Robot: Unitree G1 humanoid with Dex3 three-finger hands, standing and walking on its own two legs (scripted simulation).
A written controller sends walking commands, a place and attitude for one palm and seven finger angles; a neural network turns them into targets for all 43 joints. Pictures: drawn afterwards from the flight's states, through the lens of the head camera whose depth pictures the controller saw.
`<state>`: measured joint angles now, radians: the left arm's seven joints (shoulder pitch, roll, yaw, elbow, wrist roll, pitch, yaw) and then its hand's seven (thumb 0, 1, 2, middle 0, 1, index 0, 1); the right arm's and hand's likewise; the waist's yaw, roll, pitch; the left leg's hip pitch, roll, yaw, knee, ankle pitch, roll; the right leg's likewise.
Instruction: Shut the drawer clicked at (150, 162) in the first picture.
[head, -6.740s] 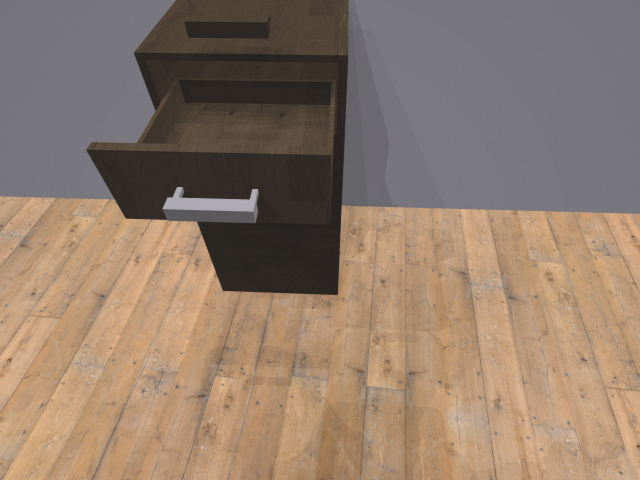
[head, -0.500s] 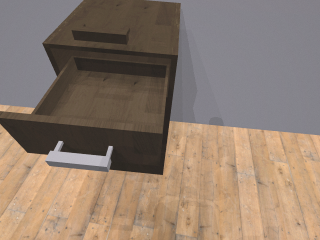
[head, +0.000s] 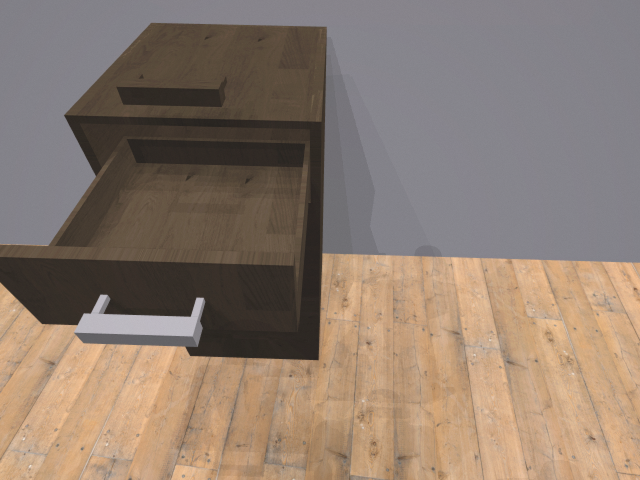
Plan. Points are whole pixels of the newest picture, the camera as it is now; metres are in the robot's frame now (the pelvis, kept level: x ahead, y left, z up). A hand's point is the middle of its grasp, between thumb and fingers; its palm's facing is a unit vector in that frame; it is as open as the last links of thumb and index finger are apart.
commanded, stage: come to a stop and stand still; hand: left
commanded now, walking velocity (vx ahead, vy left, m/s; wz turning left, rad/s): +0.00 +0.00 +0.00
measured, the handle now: (146, 316) +0.31 +0.24 +0.03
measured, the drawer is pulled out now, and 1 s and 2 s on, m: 0.30 0.30 0.29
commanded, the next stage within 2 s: look again from close up in 0.44 s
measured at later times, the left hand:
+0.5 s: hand out of the picture -0.03 +0.18 -0.17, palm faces +0.02 -0.99 -0.17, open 7.4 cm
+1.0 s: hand out of the picture -0.01 +0.18 -0.17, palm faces +0.03 -0.99 -0.14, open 7.4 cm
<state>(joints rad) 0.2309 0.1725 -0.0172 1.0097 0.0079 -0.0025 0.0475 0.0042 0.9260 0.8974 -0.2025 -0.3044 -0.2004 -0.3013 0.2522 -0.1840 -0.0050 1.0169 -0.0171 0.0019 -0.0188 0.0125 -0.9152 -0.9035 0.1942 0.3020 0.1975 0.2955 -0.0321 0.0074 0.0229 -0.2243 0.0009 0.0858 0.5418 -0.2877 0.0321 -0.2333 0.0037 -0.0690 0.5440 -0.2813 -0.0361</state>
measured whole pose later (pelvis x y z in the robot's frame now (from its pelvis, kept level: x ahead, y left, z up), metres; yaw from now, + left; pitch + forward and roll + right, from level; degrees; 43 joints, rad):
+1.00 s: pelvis +0.01 +0.03 +0.01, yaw +0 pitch -1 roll +0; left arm 0.32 0.12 -0.02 1.11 0.01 -0.01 0.04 0.01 0.91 0.90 -0.20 -0.30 -0.20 -0.30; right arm 0.29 -0.13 0.03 1.15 -0.01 -0.03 -0.03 0.01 -0.91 -0.90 0.19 0.30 0.20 0.30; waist 0.00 -0.02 0.03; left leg -0.16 -0.04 0.10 0.41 -0.23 0.07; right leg -0.18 -0.03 -0.05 0.43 -0.23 0.01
